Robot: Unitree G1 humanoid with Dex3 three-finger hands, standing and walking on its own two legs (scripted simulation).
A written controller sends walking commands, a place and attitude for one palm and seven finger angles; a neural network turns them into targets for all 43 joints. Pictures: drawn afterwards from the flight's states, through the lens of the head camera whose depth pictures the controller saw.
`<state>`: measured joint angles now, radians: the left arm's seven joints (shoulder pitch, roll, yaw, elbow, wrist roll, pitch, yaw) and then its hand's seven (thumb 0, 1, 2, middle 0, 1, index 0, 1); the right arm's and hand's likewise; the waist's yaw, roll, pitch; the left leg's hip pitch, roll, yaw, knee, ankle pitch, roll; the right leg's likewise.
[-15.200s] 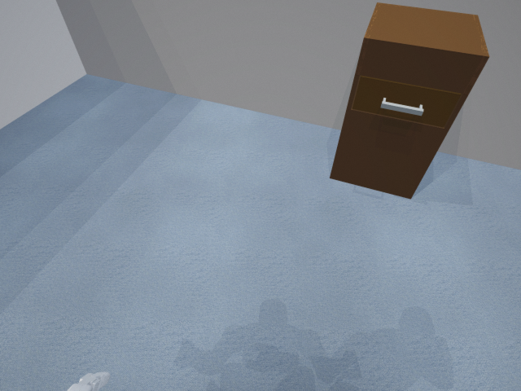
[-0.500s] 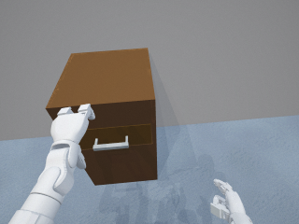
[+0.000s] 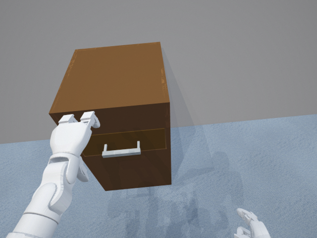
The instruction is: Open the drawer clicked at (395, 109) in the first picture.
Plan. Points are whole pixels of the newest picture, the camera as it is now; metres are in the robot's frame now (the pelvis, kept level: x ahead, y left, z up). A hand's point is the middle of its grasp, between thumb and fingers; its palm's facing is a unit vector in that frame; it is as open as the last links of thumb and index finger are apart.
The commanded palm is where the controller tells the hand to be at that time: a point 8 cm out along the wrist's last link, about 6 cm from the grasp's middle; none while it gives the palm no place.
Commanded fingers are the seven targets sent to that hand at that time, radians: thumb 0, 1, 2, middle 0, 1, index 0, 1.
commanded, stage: move the hooked fingers above the handle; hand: left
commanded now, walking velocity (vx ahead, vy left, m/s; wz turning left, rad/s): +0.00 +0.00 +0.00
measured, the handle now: (121, 148) +0.49 +0.25 -0.24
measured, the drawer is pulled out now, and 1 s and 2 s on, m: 0.00 0.00 0.00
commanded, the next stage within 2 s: none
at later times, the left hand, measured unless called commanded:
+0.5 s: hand (98, 156) +0.34 +0.24 -0.04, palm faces -0.14 -0.05 -0.99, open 13.9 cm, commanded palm +0.34 +0.24 +0.03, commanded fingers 0.00 -0.50 0.30 -0.30 -1.20 -0.30 -1.20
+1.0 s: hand (109, 154) +0.40 +0.24 -0.12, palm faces -0.12 -0.05 -0.99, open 13.8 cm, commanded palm +0.39 +0.24 -0.06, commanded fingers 0.00 -0.50 0.30 -0.30 -1.20 -0.30 -1.20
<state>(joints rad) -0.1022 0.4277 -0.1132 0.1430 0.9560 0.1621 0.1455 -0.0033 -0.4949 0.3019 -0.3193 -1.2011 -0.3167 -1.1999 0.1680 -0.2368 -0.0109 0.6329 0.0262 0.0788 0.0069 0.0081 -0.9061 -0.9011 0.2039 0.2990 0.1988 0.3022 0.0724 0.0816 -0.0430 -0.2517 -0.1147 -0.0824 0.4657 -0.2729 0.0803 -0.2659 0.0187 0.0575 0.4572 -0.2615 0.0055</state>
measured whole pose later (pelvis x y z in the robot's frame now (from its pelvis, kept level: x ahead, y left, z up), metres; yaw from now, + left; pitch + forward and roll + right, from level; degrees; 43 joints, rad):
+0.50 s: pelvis +0.01 -0.04 -0.02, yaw -1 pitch +13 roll -1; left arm -0.22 0.45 0.00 0.59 1.02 -0.01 0.28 0.00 -0.49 0.30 -0.32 -1.20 -0.32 -1.20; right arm 0.20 -0.27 -0.06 0.65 0.01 0.08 -0.03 0.00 -0.91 -0.90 0.20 0.30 0.20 0.30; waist 0.02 0.04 -0.12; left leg -0.52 -0.06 -0.08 0.68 -0.38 0.03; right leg -0.53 0.08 0.05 0.65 -0.35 -0.04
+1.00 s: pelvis -0.02 -0.02 -0.07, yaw -3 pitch +25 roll -3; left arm -0.54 0.49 0.08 1.02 1.13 -0.14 0.48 0.00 -0.49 0.30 -0.32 -1.20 -0.32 -1.20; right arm 0.29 -0.24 -0.05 0.72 -0.04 0.08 0.01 0.00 -0.91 -0.90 0.21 0.30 0.20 0.30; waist -0.07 0.04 -0.20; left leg -0.97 -0.07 -0.06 1.03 -0.49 0.05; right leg -0.96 0.10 0.03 0.96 -0.43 -0.02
